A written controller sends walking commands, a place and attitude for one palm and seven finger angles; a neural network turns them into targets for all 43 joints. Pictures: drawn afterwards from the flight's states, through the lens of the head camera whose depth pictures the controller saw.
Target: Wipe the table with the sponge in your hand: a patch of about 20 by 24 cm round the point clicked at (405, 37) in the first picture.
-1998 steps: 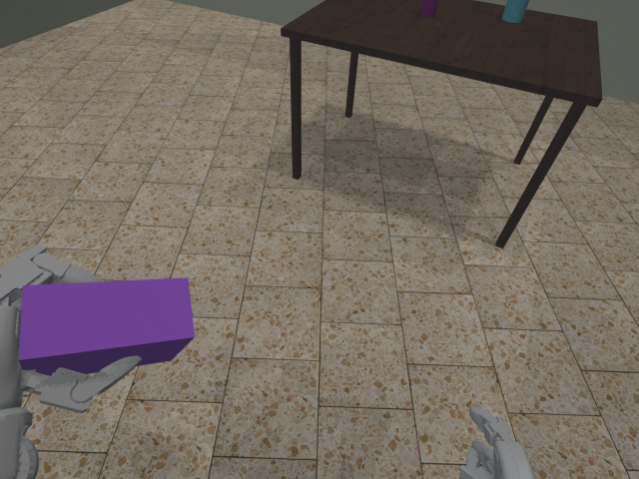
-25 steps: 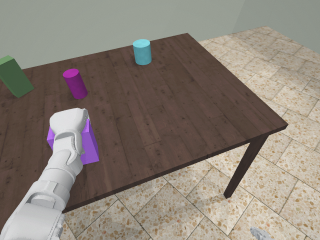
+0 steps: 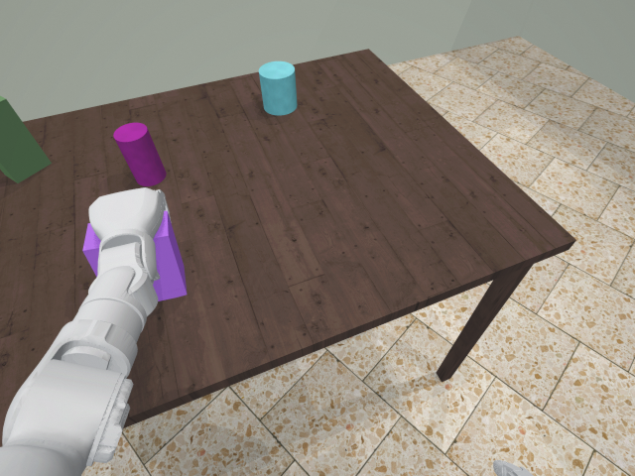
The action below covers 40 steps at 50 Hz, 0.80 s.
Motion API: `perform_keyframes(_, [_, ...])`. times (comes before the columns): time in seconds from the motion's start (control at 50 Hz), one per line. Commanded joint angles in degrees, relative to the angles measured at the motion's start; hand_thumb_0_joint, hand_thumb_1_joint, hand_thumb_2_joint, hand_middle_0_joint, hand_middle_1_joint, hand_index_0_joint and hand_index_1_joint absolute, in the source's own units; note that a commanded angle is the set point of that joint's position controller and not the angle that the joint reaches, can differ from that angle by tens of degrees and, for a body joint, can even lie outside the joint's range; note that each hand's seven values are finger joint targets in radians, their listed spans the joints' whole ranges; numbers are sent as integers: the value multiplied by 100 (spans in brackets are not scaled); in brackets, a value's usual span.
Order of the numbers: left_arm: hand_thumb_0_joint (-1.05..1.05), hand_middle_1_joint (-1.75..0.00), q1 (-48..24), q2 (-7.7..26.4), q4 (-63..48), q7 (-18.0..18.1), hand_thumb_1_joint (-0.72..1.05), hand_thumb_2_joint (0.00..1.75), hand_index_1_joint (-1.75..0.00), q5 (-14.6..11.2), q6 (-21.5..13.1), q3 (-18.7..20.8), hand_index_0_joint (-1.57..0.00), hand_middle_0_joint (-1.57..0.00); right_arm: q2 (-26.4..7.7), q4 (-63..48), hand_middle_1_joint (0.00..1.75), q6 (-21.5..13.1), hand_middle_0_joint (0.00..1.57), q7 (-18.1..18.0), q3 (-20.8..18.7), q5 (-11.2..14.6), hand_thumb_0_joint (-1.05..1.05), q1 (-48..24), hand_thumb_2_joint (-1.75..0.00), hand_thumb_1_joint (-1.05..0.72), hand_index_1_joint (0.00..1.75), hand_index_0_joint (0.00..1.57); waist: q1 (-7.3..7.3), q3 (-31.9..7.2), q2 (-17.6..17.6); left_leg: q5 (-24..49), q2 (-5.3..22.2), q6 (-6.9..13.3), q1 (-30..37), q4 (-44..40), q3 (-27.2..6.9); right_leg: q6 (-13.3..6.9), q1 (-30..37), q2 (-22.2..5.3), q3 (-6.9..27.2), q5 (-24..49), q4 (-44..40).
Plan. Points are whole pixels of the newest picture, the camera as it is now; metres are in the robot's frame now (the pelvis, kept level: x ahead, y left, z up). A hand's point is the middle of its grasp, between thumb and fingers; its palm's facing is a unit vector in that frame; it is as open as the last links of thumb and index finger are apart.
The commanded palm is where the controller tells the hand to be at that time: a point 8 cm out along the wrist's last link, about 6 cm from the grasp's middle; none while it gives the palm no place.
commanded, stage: wipe forward along the middle lane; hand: left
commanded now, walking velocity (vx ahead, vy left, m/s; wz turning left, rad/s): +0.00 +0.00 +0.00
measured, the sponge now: (144, 271) +0.40 +0.28 +0.00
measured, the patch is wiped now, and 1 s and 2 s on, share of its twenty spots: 1.00 1.00 1.00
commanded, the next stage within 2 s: slide back across to the first lane in 0.10 s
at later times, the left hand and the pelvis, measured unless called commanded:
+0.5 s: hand (130, 228) +0.44 +0.29 +0.05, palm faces -0.05 -0.02 -1.00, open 9.7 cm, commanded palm +0.41 +0.29 +0.10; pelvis +0.00 +0.02 +0.00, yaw -1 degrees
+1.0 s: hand (82, 242) +0.41 +0.35 +0.05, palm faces -0.10 -0.01 -0.99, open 9.7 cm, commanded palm +0.38 +0.34 +0.10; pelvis +0.03 +0.02 +0.01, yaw +0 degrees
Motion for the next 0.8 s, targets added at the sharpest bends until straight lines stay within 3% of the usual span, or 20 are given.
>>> perform_keyframes(0.0, [0,-160,-2057,1348,-215,267,10,130,-160,204,186,167,-120,-120,-814,-509,30,-144,20,-47,-270,-43,0,20,-90,-90,30,20,-238,-1157,-570,458,-379,393,603,-282,354,-81,405,72,27,1021,-596])
perform_keyframes(0.08, [0,-160,-2269,1185,-39,281,10,130,-160,250,180,39,-120,-120,-800,-480,30,-153,20,-9,-285,-67,0,140,-90,-90,30,20,-285,-1237,-445,510,-350,388,641,-241,325,-105,239,104,-32,980,-523])
perform_keyframes(0.12, [0,-160,-2351,1483,4,296,10,130,-160,235,158,310,-120,-120,-830,-455,30,-155,20,-18,-287,-83,0,157,-90,-90,30,20,-246,-1417,-467,582,-332,391,636,-243,300,-113,319,113,-13,1037,-516])
perform_keyframes(0.16, [0,-160,-2597,1629,141,327,10,130,-160,263,156,301,-120,-120,-855,-434,30,-148,20,-33,-280,-79,0,259,-90,-90,30,20,-347,-1363,-582,444,-346,395,486,-203,302,-81,244,113,-10,899,-492])
perform_keyframes(0.18, [0,-160,-2478,1442,201,327,10,130,-160,267,165,174,-120,-120,-830,-446,30,-164,20,-20,-287,-77,0,264,-90,-90,30,20,-322,-1339,-484,388,-358,387,456,-210,313,-84,191,116,-20,818,-494])
perform_keyframes(0.22, [0,-160,-2413,1698,23,340,10,130,-160,278,117,463,-120,-120,-828,-473,30,-170,20,9,-306,-85,0,249,-90,-90,30,20,-148,-1631,-226,628,-326,378,640,-242,266,-146,337,134,-40,955,-431])
perform_keyframes(0.26, [0,-160,-2307,1589,-74,342,10,130,-160,274,118,348,-120,-120,-801,-510,30,-147,20,23,-321,-74,0,270,-90,-90,30,20,-136,-1774,-100,720,-330,382,784,-215,291,-140,397,146,-56,1012,-418])
perform_keyframes(0.3, [0,-160,-2234,1614,-108,332,10,130,-160,258,142,357,-120,-120,-806,-534,30,-143,20,45,-317,-64,0,277,-90,-90,30,20,-125,-1699,-195,656,-328,398,775,-265,304,-131,459,155,-54,967,-489])
perform_keyframes(0.32, [0,-160,-2187,1943,-196,331,10,130,-160,254,131,651,-120,-120,-832,-552,30,-137,20,33,-319,-59,0,233,-90,-90,30,20,-28,-1798,-309,738,-323,397,743,-308,243,-150,634,151,-55,1038,-479])
perform_keyframes(0.38, [0,-160,-2311,1959,-412,350,10,130,-160,279,155,550,-120,-120,-830,-571,30,-145,20,32,-307,-35,0,194,-90,-90,30,20,-77,-1602,-120,650,-335,413,851,-384,255,-143,550,159,-83,877,-541])
perform_keyframes(0.46, [0,-160,-1998,2283,-360,327,10,130,-160,320,206,763,-120,-120,-862,-564,30,-141,20,30,-292,-22,0,155,-90,-90,30,20,28,-1504,-174,670,-355,419,856,-459,257,-157,705,157,-81,862,-597])
perform_keyframes(0.52, [0,-160,-1787,2094,-611,224,10,130,-160,251,188,677,-120,-120,-832,-661,30,-160,20,57,-294,-8,0,46,-90,-90,30,20,95,-1546,55,833,-354,404,1003,-520,245,-194,788,157,-106,993,-619])
perform_keyframes(0.56, [0,-160,-1753,2122,-592,155,10,130,-160,257,188,626,-120,-120,-864,-645,30,-149,20,52,-291,-8,0,87,-90,-90,30,20,35,-1471,-14,886,-349,424,1076,-489,249,-188,770,166,-112,1063,-630])
perform_keyframes(0.6, [0,-160,-1561,2123,-699,59,10,130,-160,207,181,615,-120,-120,-873,-685,30,-142,20,44,-287,7,0,54,-90,-90,30,20,39,-1473,-115,895,-362,435,1098,-512,266,-173,887,158,-98,1136,-697])
perform_keyframes(0.62, [0,-160,-1571,2287,-840,18,10,130,-160,173,120,793,-120,-120,-875,-704,30,-144,20,25,-296,5,0,21,-90,-90,30,20,89,-1605,-85,1066,-357,435,1163,-516,252,-192,1018,152,-80,1305,-678])
perform_keyframes(0.7, [0,-160,-1165,2262,-1005,-151,10,130,-160,176,25,750,-120,-120,-916,-759,30,-110,20,10,-301,10,0,8,-90,-90,30,20,53,-1395,-234,1186,-384,455,1223,-491,280,-173,1074,140,-87,1564,-744])
perform_keyframes(0.74, [0,-160,-1233,2233,-1203,-233,10,130,-160,181,-80,701,-120,-120,-920,-774,30,-110,20,-1,-308,7,0,-9,-90,-90,30,20,25,-1326,-18,1347,-379,458,1388,-483,259,-201,1007,144,-101,1640,-726])
perform_keyframes(0.78, [0,-160,-1068,2373,-1258,-302,10,130,-160,206,-141,806,-120,-120,-939,-786,30,-87,20,5,-311,2,0,6,-90,-90,30,20,60,-1319,-21,1430,-396,461,1404,-469,250,-220,1048,145,-106,1728,-741])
